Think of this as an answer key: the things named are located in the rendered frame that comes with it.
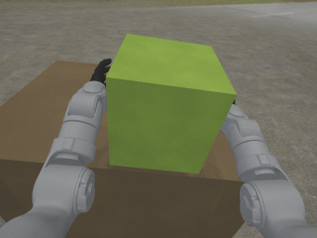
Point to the right robot upper arm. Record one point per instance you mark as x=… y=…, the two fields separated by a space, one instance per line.
x=275 y=208

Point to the left robot hand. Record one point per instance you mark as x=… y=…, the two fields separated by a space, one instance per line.
x=100 y=70

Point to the left robot forearm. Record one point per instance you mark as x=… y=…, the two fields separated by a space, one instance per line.
x=75 y=144

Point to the pedestal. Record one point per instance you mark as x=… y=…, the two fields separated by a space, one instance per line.
x=128 y=202

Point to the left robot upper arm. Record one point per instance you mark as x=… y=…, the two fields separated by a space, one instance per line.
x=62 y=192

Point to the right robot forearm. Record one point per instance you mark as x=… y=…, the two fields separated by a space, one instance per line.
x=253 y=158

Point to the carton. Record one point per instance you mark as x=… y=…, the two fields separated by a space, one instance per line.
x=166 y=103

